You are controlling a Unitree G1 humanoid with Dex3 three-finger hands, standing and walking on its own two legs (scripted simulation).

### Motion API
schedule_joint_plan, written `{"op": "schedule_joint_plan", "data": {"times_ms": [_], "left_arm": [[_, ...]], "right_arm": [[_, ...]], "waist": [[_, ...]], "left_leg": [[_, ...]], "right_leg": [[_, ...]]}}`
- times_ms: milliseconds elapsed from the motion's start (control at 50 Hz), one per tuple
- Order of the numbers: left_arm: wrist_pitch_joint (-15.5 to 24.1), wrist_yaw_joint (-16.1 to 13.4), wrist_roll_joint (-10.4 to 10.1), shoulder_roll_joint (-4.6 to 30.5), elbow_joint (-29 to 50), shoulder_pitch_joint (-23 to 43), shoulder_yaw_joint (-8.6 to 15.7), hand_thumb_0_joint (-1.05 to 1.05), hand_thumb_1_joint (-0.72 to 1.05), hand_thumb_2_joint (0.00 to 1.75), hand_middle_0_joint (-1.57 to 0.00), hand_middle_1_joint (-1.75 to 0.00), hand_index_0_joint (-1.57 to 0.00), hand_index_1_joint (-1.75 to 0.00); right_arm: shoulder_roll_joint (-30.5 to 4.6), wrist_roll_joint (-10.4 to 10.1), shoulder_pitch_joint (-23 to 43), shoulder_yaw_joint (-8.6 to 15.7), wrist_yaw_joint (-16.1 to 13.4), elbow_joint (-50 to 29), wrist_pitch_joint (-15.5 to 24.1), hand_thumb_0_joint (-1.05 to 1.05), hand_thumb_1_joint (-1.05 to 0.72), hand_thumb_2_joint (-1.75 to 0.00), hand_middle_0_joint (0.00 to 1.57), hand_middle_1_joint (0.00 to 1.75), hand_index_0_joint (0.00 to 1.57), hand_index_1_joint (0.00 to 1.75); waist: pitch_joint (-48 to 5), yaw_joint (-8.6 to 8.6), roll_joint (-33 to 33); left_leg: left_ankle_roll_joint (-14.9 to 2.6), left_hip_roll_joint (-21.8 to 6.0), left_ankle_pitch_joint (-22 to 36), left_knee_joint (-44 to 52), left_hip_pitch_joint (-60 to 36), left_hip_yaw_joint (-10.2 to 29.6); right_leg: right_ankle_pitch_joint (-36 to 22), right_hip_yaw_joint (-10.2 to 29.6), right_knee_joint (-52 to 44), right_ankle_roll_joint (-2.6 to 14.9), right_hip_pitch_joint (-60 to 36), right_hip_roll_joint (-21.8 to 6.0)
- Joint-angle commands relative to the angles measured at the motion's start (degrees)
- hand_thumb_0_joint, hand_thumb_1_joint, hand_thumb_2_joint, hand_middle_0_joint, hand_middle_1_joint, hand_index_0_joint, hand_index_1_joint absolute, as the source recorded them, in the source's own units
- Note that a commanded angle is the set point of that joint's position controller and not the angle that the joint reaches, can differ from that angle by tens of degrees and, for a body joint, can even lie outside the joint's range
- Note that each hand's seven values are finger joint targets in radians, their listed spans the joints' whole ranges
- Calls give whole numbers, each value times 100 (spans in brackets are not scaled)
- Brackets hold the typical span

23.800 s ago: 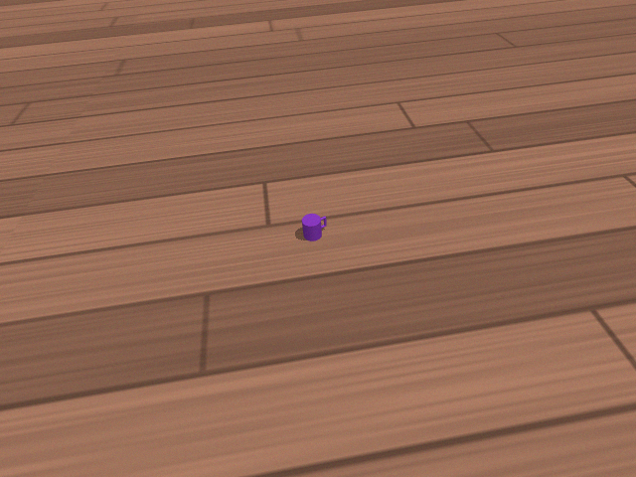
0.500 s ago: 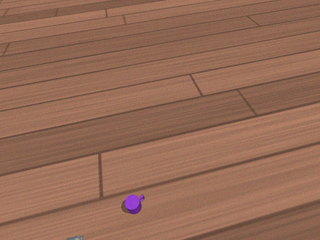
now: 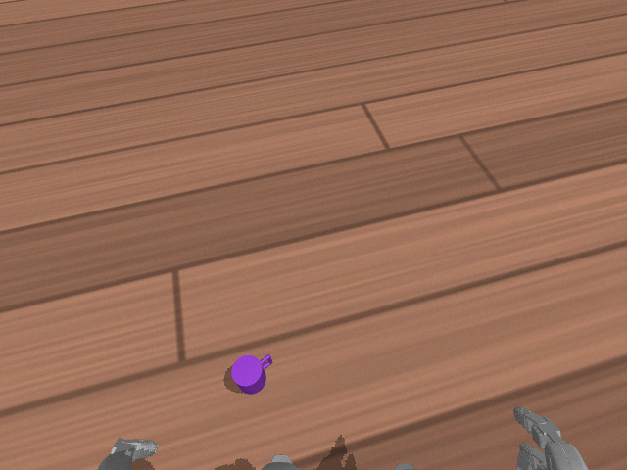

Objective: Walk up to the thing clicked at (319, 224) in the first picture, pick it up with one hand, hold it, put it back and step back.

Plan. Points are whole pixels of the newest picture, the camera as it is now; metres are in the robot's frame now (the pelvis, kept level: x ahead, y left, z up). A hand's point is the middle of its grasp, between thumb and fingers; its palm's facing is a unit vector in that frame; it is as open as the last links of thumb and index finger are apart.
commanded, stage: rise first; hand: left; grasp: from above
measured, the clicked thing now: (254, 371) +0.45 +0.23 -0.67
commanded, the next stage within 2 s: none
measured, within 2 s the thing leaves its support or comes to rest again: neither
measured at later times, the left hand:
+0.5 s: hand out of the picture +0.13 +0.26 -0.18, palm faces -0.19 -0.84 -0.51, open 14.1 cm
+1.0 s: hand (190, 433) +0.25 +0.29 -0.36, palm faces -0.42 -0.42 -0.81, open 14.0 cm
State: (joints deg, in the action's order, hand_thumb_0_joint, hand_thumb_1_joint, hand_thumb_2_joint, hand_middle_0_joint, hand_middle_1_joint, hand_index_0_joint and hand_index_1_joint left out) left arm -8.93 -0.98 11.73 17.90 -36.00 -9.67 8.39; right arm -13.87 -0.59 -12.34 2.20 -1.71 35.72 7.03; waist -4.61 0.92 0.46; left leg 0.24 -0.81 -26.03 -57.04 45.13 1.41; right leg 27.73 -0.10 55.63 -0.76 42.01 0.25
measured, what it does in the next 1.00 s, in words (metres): lowers itself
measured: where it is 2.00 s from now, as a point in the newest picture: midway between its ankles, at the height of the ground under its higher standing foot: outside the picture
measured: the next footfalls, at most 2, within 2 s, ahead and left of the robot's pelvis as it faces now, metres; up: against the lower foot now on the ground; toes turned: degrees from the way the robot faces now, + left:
none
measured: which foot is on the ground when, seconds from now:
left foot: down 0.00-1.00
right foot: down 0.00-1.00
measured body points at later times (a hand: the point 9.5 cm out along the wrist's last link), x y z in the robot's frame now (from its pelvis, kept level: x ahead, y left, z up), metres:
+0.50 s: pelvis -0.01 +0.00 -0.05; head +0.10 +0.02 +0.38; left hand +0.14 +0.30 -0.15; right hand +0.17 -0.24 -0.14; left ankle +0.02 +0.12 -0.68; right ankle -0.01 -0.13 -0.68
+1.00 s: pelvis -0.07 -0.01 -0.22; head +0.13 +0.01 +0.19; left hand +0.26 +0.31 -0.31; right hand +0.11 -0.28 -0.34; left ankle +0.01 +0.12 -0.68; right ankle -0.01 -0.13 -0.68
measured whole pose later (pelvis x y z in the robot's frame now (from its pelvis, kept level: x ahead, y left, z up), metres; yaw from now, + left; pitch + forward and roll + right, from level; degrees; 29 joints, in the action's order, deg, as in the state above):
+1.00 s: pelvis -0.07 -0.01 -0.22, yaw -2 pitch +33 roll -3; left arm 6.0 -8.7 42.1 29.1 -45.0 16.4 7.2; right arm -16.9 0.1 -3.7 3.0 1.3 38.8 11.2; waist -10.1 1.5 -0.8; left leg 1.1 -1.1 -37.3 -107.6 103.8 3.8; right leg 40.2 -1.6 106.9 -0.4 100.1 1.5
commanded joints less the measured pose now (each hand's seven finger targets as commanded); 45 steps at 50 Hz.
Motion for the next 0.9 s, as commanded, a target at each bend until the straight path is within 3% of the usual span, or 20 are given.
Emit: {"op": "schedule_joint_plan", "data": {"times_ms": [0,80,120,220,360,460,500,560,600,660,680,740,760,780,880], "left_arm": [[-68,-79,117,1040,1228,-237,246,0,-55,97,-7,-109,-7,-108],[-235,-86,172,993,1534,-465,201,0,-53,95,-6,-109,-7,-107],[-293,-121,212,991,1636,-556,236,0,-53,96,-6,-107,-7,-107],[-364,-125,308,961,1988,-886,194,0,-51,94,-6,-109,-7,-107],[-349,-189,469,918,2306,-1174,185,0,-52,92,-6,-109,-8,-107],[-337,-202,514,952,2512,-1303,195,0,-55,93,-7,-109,-8,-107],[-296,-218,571,1055,2649,-995,228,0,-56,95,-7,-107,-8,-106],[-103,-235,848,1203,2158,-211,138,0,-55,94,-7,-108,-8,-107],[142,-271,1089,1460,1688,321,261,0,-54,94,-7,-108,-8,-107],[610,-332,1461,1547,1187,895,206,0,-52,94,-6,-108,-8,-107],[765,-336,1579,1440,1162,1026,64,0,-53,95,-7,-108,-8,-107],[1138,-426,1963,1812,1049,1408,161,0,-52,96,-7,-109,-8,-108],[1250,-478,2091,1889,1046,1689,82,0,-50,96,-6,-109,-8,-108],[1341,-539,2247,1940,795,1842,110,0,-52,98,-7,-107,-8,-107],[1533,-892,2922,2555,-47,2468,463,0,-54,102,-6,-108,-5,-108]], "right_arm": [[-878,1,-128,316,-113,-827,311,0,-91,-91,20,30,20,30],[-855,6,-80,303,-118,-957,359,0,-91,-90,20,30,20,30],[-823,11,-40,279,-113,-1049,379,0,-90,-90,20,30,20,30],[-833,19,-11,286,-83,-1187,427,0,-89,-90,20,30,20,30],[-779,7,57,274,-12,-1284,465,0,-90,-90,20,30,20,30],[-799,-21,99,286,27,-1341,490,0,-92,-90,20,30,20,30],[-823,-9,150,298,26,-1355,518,0,-92,-91,20,30,20,30],[-846,-30,250,253,3,-1217,592,0,-91,-90,20,30,20,30],[-892,-12,317,260,3,-1104,669,0,-91,-90,20,30,20,30],[-970,22,398,303,44,-934,785,0,-89,-90,20,30,20,30],[-962,27,411,309,57,-895,819,0,-90,-90,20,30,20,30],[-1090,35,408,358,92,-703,849,0,-89,-90,20,30,20,30],[-1097,37,420,357,105,-611,847,0,-87,-89,20,30,20,30],[-1136,35,413,362,118,-543,836,0,-88,-90,20,30,20,30],[-1226,10,335,396,203,-284,656,0,-87,-89,20,30,20,30]], "waist": [[-1556,95,-455],[-1540,100,-419],[-1436,84,-398],[-1683,75,-592],[-1932,17,-575],[-2035,20,-484],[-1851,61,-550],[-1589,249,-397],[-1478,262,-324],[-1733,206,-500],[-1944,229,-574],[-2591,129,-762],[-2771,137,-846],[-2890,165,-842],[-3477,-58,-732]], "left_leg": [[-64,2,1883,435,-1130,-69],[-74,-26,1964,196,-887,-13],[-85,-5,1655,101,-609,-22],[-44,-66,1988,-115,-580,93],[-56,-38,1946,-543,-216,138],[-89,0,1539,-791,152,104],[-80,9,948,-812,451,102],[-122,18,332,-1112,1012,126],[-132,30,-134,-1409,1521,123],[-105,49,-489,-1825,1972,108],[-96,65,-514,-1952,2016,95],[-58,51,-323,-2382,2156,125],[-41,39,-170,-2570,2189,129],[-38,37,-76,-2746,2308,152],[-97,76,474,-3601,3005,42]], "right_leg": [[-1648,-106,-456,152,-291,83],[-1643,-156,-230,161,-31,94],[-1491,-159,-173,161,60,88],[-1451,-214,225,191,436,122],[-1404,-243,654,195,837,145],[-1196,-232,846,198,1037,152],[-827,-211,893,201,1246,134],[-387,-183,1132,199,1787,139],[26,-147,1426,199,2251,120],[336,-106,1977,218,2911,101],[347,-98,2125,229,3032,108],[184,-121,2657,239,3442,124],[63,-129,2839,243,3643,133],[8,-156,3041,248,3868,142],[-357,-190,3644,243,4328,184]]}}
